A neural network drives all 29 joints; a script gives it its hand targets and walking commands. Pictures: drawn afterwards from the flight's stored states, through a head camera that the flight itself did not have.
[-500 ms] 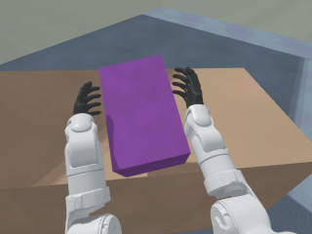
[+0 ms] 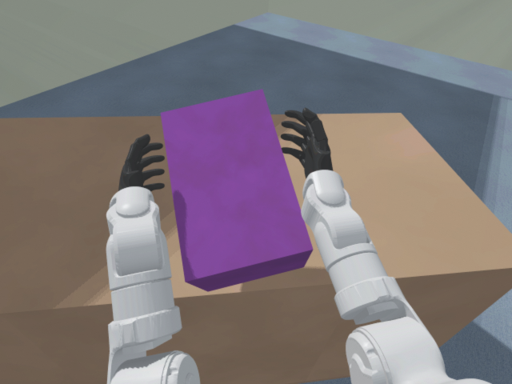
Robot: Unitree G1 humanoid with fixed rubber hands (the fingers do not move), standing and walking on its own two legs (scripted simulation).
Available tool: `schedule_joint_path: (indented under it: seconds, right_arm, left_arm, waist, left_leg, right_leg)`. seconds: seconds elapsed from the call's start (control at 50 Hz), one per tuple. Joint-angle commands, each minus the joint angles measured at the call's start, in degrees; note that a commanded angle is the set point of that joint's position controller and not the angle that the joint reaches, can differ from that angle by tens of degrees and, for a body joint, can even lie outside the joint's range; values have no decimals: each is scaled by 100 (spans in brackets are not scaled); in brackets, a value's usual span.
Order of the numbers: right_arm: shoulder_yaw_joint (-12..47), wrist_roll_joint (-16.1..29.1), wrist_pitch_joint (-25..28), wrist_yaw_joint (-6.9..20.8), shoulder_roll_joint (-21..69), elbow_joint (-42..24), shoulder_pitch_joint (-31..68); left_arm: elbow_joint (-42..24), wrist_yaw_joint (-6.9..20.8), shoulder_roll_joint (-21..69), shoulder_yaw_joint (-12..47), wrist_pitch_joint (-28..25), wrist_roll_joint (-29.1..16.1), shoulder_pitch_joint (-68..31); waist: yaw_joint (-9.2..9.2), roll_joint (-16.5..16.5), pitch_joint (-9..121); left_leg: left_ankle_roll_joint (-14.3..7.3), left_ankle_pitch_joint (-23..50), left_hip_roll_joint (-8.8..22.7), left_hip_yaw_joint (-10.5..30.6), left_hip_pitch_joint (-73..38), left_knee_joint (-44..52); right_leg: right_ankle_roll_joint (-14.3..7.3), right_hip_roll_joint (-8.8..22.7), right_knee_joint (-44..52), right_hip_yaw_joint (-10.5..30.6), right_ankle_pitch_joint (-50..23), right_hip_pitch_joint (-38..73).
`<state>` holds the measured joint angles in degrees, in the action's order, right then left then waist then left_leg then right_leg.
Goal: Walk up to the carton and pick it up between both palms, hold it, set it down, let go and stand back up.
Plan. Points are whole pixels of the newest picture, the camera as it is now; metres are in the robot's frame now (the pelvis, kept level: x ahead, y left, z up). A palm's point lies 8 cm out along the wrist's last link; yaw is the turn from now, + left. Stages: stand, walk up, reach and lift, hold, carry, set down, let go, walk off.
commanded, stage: hold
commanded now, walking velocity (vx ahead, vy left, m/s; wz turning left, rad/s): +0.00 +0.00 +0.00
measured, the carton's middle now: (234, 192) +0.39 +0.01 +0.11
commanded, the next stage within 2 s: none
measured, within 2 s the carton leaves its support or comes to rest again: neither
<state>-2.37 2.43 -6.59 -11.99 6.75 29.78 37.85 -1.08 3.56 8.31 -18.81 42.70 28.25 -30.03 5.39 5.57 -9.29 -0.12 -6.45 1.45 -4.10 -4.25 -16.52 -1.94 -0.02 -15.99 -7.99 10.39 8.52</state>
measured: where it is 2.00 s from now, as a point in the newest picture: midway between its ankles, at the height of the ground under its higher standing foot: outside the picture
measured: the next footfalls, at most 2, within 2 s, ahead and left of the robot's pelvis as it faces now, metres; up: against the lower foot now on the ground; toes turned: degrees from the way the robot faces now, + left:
none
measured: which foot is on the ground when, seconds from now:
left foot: down 0.00-1.00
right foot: down 0.00-1.00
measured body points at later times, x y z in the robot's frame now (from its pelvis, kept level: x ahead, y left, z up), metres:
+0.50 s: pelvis -0.01 +0.00 +0.00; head -0.04 +0.03 +0.45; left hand +0.36 +0.15 +0.16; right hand +0.37 -0.11 +0.19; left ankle +0.05 +0.12 -0.75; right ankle +0.01 -0.09 -0.75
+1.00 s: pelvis -0.01 +0.00 +0.00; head -0.03 +0.04 +0.45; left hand +0.36 +0.15 +0.16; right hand +0.37 -0.11 +0.19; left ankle +0.05 +0.12 -0.75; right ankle +0.01 -0.09 -0.75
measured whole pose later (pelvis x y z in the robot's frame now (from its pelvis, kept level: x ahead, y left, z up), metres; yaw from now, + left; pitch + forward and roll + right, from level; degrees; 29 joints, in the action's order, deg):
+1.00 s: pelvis -0.01 +0.00 +0.00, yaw -1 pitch -14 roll +0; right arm -3.1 1.9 -4.8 -12.3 6.4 32.4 39.0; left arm 0.0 2.9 9.2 -19.2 42.2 29.3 -31.4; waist 5.2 5.4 -10.6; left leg -0.5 -5.9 1.5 -5.0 -3.7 -16.3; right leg -1.8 0.0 -15.8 -7.4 9.4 7.6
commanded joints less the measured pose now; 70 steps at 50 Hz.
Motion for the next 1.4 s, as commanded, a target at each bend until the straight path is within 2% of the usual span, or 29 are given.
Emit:
schedule_joint_path:
  seconds: [0.0, 0.06, 0.08, 0.12, 0.2, 0.24, 0.34, 0.4, 0.6, 0.8, 1.38]
  right_arm:
    - [1521, 155, 130, 662, 1725, -796, 2622]
    - [1635, 177, 151, 675, 1795, -1026, 2661]
    - [1575, 87, -11, 590, 1853, -463, 2536]
    - [1579, 120, -37, 573, 1941, -564, 2652]
    - [1849, 239, 201, 569, 2047, -970, 2893]
    - [1955, 287, 230, 536, 2017, -1019, 2894]
    - [1712, 147, 164, 573, 1923, -771, 2775]
    - [1579, 77, 191, 629, 1926, -727, 2848]
    - [1419, -4, 247, 681, 1907, -534, 2898]
    - [1506, 48, 307, 682, 1896, -578, 2932]
    - [1502, 42, 286, 676, 1911, -569, 2924]
  left_arm:
    - [-807, 780, 1738, 2362, -448, -867, -3525]
    - [-887, 730, 1783, 2498, -482, -955, -3435]
    - [-127, 814, 1731, 2108, -385, -651, -3289]
    - [-369, 929, 1812, 2107, -413, -728, -3412]
    - [-775, 864, 1902, 2363, -497, -829, -3596]
    - [-778, 815, 1904, 2398, -523, -847, -3569]
    - [-572, 819, 1833, 2191, -451, -725, -3550]
    - [-534, 818, 1853, 2181, -435, -701, -3625]
    - [-418, 795, 1867, 2126, -459, -670, -3674]
    - [-482, 755, 1897, 2213, -489, -696, -3655]
    - [-477, 766, 1886, 2186, -477, -692, -3652]
  waist:
    - [219, -679, 1983]
    - [194, -684, 2159]
    - [147, -421, 1331]
    - [98, -400, 1343]
    - [62, -605, 2143]
    - [62, -608, 2265]
    - [35, -522, 1827]
    - [34, -549, 1807]
    - [59, -564, 1853]
    - [57, -587, 1975]
    - [49, -560, 1928]
  left_leg:
    - [18, 1016, -130, -53, -1057, -12]
    - [27, 1209, -138, -29, -1132, -110]
    - [-99, 533, -161, -100, -723, 176]
    - [-134, 108, -158, -124, -464, 374]
    - [-20, 1061, -155, -93, -940, -7]
    - [-6, 1210, -160, -72, -1055, -99]
    - [-111, 432, -125, -138, -756, 181]
    - [-129, 345, -110, -165, -766, 217]
    - [-131, 387, -118, -169, -837, 184]
    - [-91, 662, -117, -142, -919, 92]
    - [-109, 580, -123, -150, -851, 123]
  right_leg:
    - [340, -46, 296, -85, -870, -456]
    - [333, -67, 270, -84, -1005, -477]
    - [407, -10, 443, 6, -910, -427]
    - [444, 8, 348, 17, -772, -353]
    - [379, -54, 201, -14, -1509, -134]
    - [383, -63, 206, -14, -1614, -189]
    - [356, -20, 328, -3, -834, -384]
    - [325, -22, 352, -18, -612, -460]
    - [326, -33, 343, -46, -623, -496]
    - [321, -59, 304, -55, -824, -453]
    - [325, -43, 312, -39, -808, -416]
